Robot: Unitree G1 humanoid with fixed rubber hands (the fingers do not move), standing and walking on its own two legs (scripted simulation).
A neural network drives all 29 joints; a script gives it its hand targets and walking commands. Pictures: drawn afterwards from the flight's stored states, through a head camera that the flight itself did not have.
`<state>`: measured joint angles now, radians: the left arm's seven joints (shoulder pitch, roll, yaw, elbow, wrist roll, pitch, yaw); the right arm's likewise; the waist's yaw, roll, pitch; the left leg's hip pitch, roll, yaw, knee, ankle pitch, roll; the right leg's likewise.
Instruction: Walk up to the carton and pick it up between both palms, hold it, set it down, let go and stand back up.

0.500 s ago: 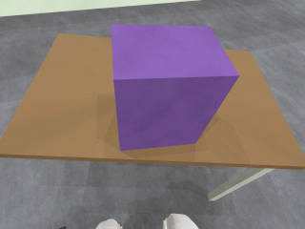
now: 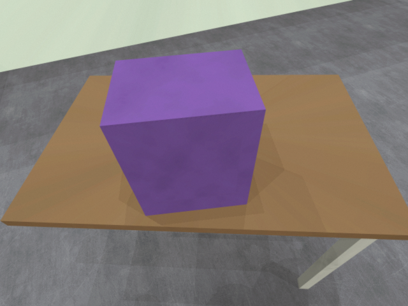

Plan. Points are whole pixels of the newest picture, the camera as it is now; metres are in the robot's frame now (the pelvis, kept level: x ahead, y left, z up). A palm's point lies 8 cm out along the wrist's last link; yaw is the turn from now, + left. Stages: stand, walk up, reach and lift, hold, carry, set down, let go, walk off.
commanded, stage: walk up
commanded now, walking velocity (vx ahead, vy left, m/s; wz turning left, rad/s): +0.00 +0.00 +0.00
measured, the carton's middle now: (188, 140) +0.41 +0.04 +0.09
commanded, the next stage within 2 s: none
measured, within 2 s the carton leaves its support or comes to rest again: neither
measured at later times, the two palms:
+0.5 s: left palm out of the picture +0.00 +0.24 -0.14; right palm out of the picture +0.04 -0.21 -0.14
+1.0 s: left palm out of the picture -0.02 +0.23 -0.14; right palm out of the picture +0.01 -0.20 -0.14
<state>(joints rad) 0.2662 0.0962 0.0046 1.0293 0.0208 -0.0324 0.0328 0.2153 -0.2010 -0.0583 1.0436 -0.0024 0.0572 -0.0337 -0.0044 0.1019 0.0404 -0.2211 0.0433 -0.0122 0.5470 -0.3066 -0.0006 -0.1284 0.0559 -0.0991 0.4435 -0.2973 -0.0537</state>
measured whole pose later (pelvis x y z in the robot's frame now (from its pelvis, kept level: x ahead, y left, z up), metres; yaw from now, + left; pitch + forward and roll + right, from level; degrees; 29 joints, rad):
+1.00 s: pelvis -0.01 +0.01 +0.00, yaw +3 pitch -2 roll +0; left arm 0.26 0.12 0.04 1.12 0.02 0.00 0.06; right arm 0.25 -0.12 -0.03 1.12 -0.01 0.01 -0.05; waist 0.00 0.01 0.06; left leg -0.20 -0.03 -0.04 0.48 -0.25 0.02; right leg -0.11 -0.01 -0.13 0.44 -0.30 -0.02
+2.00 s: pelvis +0.02 +0.01 +0.01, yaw +4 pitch -2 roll +0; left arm 0.30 0.09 0.01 1.18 0.01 -0.01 0.05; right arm 0.29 -0.10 -0.01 1.17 -0.01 -0.01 -0.05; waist 0.00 0.00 0.05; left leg -0.13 -0.04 -0.03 0.41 -0.24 0.02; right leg -0.04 -0.02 -0.12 0.38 -0.30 -0.02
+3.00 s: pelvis +0.02 -0.03 +0.00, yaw +4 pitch -2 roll +0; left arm 0.32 0.12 0.00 1.15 0.01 -0.02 0.05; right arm 0.24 -0.11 0.00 1.19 0.00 0.01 -0.05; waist 0.00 0.00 0.08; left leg -0.14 0.02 -0.05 0.45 -0.28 -0.04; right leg -0.04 0.04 -0.14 0.40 -0.33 -0.08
